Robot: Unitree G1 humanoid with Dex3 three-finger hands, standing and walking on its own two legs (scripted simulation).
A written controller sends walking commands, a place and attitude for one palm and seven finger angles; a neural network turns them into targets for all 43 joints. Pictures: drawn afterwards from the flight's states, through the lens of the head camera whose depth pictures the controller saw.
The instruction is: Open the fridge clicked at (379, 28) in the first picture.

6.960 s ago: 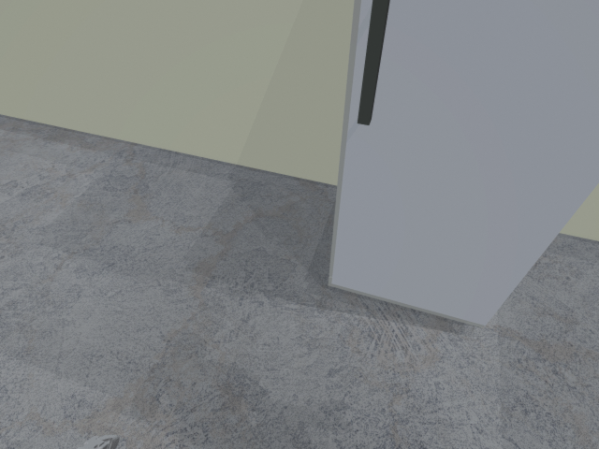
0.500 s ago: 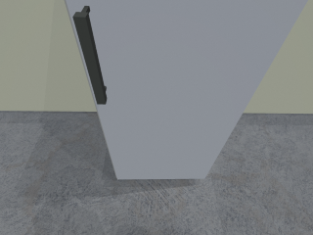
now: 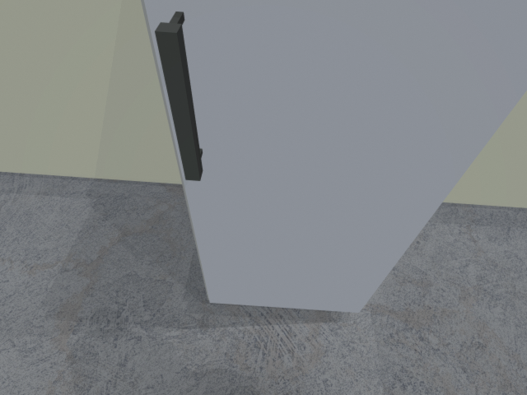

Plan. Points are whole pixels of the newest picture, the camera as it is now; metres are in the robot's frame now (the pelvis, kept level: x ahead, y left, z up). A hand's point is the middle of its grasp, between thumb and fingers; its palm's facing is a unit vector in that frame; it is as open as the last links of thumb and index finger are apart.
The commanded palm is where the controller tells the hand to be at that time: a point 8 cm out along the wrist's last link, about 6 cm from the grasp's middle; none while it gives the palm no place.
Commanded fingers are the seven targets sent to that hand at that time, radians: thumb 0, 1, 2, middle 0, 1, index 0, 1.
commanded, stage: come to a stop and stand still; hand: left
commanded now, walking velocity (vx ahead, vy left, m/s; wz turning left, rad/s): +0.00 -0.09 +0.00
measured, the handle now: (187, 107) +0.47 +0.17 +0.19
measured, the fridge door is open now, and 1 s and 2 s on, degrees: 0 0 0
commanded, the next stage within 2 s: look again from close up in 1.26 s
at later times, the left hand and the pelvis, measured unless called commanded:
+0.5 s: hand out of the picture -0.04 +0.13 -0.17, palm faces +0.05 -0.99 -0.16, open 7.4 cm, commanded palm none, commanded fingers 0.00 0.90 0.90 -0.20 -0.30 -0.20 -0.30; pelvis -0.02 -0.02 +0.01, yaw +0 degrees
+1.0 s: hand out of the picture +0.03 +0.19 -0.16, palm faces +0.01 -0.97 -0.23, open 7.4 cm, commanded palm none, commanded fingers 0.00 0.90 0.90 -0.20 -0.30 -0.20 -0.30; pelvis +0.01 +0.01 +0.01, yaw -1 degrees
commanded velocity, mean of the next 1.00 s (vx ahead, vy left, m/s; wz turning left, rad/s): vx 0.00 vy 0.00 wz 0.00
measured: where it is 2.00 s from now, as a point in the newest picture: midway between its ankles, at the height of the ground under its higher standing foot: outside the picture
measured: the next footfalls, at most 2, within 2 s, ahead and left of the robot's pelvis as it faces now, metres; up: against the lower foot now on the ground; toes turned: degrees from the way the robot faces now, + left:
none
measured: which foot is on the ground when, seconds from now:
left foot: down 0.00-1.00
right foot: down 0.00-1.00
